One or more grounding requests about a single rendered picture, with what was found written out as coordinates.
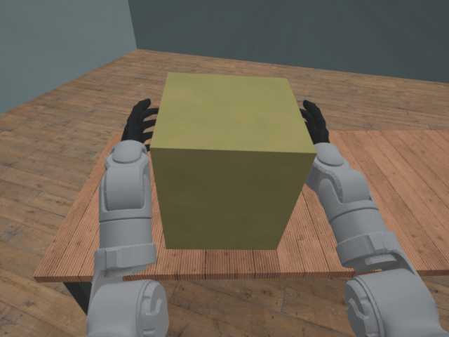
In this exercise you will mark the robot right forearm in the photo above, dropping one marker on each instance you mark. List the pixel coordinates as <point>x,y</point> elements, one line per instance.
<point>363,240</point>

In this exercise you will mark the left robot hand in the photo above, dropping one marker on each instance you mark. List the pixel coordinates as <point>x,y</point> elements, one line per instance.
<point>136,124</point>

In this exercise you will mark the right robot hand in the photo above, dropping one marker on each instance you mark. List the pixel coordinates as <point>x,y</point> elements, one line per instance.
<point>316,124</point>

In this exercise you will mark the robot left upper arm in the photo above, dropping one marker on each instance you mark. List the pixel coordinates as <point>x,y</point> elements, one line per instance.
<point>129,309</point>

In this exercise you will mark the table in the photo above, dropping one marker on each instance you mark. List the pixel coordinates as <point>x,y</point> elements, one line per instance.
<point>407,174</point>

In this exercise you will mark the robot left forearm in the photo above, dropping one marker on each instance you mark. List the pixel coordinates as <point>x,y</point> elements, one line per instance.
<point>125,210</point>

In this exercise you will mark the robot right upper arm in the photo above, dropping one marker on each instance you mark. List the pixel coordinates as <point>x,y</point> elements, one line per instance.
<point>392,303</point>

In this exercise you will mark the carton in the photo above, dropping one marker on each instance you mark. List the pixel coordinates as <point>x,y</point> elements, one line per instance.
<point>230,156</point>

